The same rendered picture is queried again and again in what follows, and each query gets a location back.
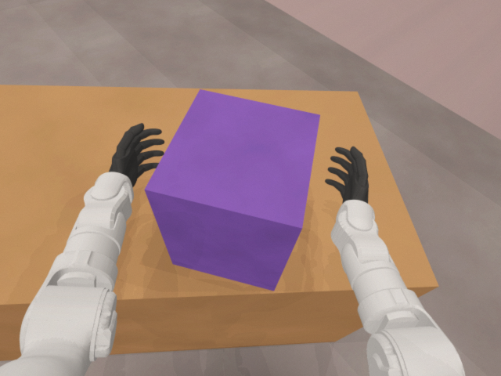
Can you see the robot left forearm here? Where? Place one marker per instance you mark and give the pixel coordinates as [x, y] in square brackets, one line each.
[90, 256]

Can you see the robot right hand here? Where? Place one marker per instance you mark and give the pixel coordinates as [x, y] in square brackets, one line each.
[356, 186]

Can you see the robot left hand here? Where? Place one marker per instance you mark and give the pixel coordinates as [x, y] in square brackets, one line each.
[128, 157]

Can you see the carton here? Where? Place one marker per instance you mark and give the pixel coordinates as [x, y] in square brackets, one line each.
[230, 192]

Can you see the robot right upper arm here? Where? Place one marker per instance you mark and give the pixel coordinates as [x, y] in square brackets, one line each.
[412, 351]

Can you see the pedestal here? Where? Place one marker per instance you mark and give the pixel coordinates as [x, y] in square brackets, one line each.
[55, 142]

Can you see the robot right forearm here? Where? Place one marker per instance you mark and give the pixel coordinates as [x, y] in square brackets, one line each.
[384, 300]

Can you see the robot left upper arm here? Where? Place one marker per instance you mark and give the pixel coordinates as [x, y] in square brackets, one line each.
[69, 328]

